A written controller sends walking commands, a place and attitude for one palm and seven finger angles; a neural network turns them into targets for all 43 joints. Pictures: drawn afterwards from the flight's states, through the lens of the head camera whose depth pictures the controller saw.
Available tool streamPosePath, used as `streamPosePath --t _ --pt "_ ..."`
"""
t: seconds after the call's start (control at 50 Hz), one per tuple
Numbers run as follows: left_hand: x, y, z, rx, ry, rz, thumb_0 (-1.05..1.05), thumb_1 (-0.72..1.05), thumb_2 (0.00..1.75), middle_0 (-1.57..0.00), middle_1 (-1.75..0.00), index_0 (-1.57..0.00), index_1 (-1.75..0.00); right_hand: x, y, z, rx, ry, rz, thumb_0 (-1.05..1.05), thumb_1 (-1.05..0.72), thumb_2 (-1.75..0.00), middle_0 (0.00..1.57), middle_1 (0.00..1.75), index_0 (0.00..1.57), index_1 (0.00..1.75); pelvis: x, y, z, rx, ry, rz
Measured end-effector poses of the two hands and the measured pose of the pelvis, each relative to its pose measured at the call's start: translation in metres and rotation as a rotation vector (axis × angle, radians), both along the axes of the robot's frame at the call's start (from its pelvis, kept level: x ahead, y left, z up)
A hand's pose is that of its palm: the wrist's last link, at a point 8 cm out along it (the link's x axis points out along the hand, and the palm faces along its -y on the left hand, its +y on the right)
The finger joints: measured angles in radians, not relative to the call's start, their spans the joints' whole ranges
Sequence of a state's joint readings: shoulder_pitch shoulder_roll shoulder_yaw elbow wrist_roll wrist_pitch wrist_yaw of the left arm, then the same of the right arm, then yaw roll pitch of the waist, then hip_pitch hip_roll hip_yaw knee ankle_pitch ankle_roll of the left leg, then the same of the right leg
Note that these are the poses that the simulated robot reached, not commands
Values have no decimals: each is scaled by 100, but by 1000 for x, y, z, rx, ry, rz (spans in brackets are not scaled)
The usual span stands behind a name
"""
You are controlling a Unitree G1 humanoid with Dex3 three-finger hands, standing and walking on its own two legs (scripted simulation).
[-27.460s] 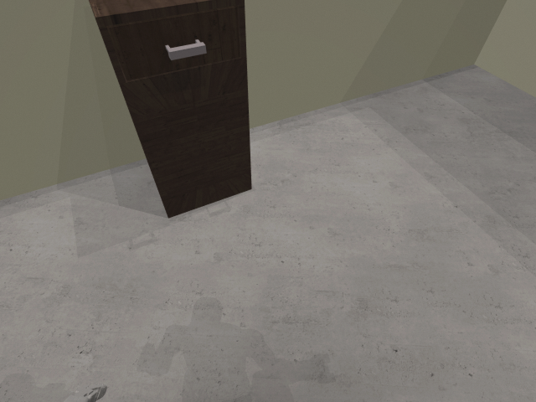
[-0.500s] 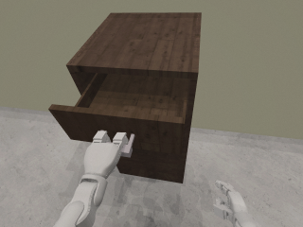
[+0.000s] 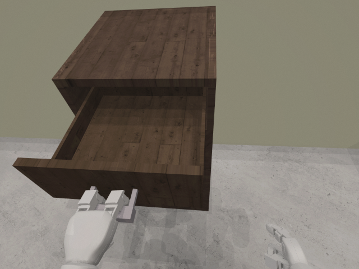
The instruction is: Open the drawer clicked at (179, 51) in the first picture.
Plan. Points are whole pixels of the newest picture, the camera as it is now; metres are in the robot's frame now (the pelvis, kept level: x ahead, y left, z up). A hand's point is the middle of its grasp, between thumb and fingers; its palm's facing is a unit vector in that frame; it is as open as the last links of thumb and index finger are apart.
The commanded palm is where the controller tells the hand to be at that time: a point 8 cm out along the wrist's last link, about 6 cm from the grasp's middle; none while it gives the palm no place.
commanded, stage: pull the drawer open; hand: left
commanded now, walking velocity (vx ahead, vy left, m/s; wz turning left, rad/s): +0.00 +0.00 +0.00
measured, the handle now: (110, 202) +0.24 +0.18 +0.04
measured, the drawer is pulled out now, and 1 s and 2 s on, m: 0.25 0.30 0.30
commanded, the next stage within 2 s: open the thumb to release the handle in 0.42 s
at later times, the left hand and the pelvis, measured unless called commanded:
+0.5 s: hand (100, 262) +0.13 +0.17 +0.02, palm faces +0.03 -0.17 -0.98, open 6.3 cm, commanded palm +0.10 +0.18 +0.07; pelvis -0.01 +0.00 -0.01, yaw -1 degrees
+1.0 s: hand (98, 257) +0.14 +0.18 +0.02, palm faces +0.04 -0.15 -0.99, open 11.8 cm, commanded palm +0.10 +0.19 +0.07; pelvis -0.03 +0.00 +0.00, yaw +1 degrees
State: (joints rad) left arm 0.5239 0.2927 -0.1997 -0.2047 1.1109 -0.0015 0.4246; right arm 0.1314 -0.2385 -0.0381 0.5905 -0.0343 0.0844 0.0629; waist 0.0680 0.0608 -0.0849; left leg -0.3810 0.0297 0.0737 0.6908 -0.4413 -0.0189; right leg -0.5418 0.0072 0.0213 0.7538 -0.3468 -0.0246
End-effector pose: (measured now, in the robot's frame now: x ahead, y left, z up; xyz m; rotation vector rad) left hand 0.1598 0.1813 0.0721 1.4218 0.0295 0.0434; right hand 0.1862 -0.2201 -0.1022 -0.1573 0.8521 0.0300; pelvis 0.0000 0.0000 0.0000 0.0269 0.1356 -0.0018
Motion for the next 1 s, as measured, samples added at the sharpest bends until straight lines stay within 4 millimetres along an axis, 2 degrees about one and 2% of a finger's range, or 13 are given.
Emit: streamPosePath --t 0.16,0.28,0.42,0.66,0.8,1.0 --pt "-29 -2 1 -11 4 29 7 65 77 -25 -133 -37 -129 32 26 12 51 -113 89 1 -91 -90 19 30 20 30 -3 0 -6 -2 1 6" --pt "-49 -2 1 -23 9 39 7 64 77 -25 -133 -38 -129 38 37 17 64 -155 138 1 -91 -90 19 30 20 30 -5 -1 -9 -4 0 1" --pt "-49 -2 0 -27 -9 27 7 65 77 -24 -131 -37 -128 25 28 13 41 -138 128 1 -91 -90 20 30 20 30 -8 -1 -13 -2 8 -8" --pt "-43 2 -2 13 -46 29 4 62 78 -31 -132 -38 -130 -9 7 -14 -12 -11 58 1 -91 -90 19 30 20 30 -16 0 -15 1 4 12" --pt "-42 1 1 0 -40 47 2 39 69 -35 -128 -38 -129 -13 14 -10 3 -22 51 1 -91 -90 19 30 20 30 -21 -2 -10 5 -23 13" --pt "-42 2 2 -3 -25 34 0 -18 44 -35 -124 -34 -123 1 22 8 1 -86 77 1 -91 -90 19 30 20 30 -26 -3 -4 2 -47 17"
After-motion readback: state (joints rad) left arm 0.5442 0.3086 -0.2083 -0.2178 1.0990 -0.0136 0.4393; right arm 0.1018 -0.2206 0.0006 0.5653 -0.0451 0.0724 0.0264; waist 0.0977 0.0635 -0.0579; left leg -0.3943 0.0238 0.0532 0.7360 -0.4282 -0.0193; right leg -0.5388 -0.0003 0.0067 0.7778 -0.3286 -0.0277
